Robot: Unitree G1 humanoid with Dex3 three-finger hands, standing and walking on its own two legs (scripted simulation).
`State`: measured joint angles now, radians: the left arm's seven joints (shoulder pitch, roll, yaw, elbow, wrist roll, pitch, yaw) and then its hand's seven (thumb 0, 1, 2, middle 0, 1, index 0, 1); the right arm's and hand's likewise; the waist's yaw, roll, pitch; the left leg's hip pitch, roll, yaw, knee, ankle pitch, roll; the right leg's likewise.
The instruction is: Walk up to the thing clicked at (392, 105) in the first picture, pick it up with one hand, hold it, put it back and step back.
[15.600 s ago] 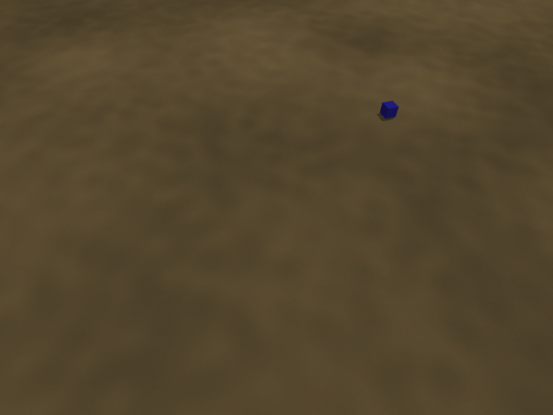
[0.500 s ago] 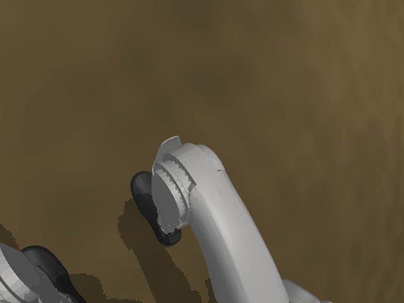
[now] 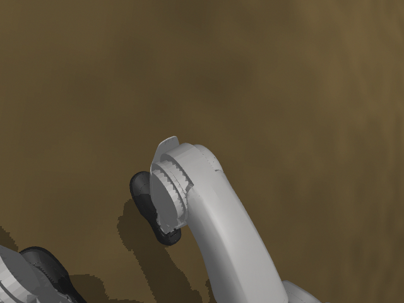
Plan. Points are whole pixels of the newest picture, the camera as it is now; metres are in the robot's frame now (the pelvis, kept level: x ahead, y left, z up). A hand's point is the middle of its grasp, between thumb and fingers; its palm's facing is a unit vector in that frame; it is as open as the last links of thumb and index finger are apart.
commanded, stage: close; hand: left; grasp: from above
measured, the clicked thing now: out of the picture +0.48 +0.32 -0.30
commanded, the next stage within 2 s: settle in 0.20 s
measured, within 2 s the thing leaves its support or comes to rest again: leaves its support in 0.70 s
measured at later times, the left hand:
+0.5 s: hand out of the picture +0.49 +0.30 -0.26, palm faces -0.21 -0.37 -0.90, open 8.4 cm
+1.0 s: hand out of the picture +0.48 +0.34 -0.20, palm faces -0.19 -0.37 -0.91, open 7.5 cm
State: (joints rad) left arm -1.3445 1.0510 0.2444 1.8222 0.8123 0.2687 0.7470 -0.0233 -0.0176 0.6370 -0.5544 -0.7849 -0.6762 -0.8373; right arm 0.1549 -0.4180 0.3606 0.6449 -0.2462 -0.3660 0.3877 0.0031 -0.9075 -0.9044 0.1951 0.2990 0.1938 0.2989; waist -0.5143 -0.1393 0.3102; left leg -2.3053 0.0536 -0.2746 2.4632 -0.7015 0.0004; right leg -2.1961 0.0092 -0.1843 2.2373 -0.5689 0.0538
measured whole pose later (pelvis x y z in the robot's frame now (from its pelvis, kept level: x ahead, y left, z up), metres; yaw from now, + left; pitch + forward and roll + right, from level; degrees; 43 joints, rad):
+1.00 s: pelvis +0.01 +0.00 +0.01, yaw +3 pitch +34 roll -12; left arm -1.23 0.83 0.20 1.59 0.82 0.38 0.57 -0.07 0.08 0.47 -0.62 -0.65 -0.99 -0.72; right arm 0.21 -0.37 0.19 0.76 -0.17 -0.34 0.35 0.00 -0.91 -0.91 0.20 0.30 0.20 0.30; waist -0.39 -0.04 0.10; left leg -2.31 0.05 -0.21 2.40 -0.71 0.00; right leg -2.23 -0.01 -0.13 2.23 -0.60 0.04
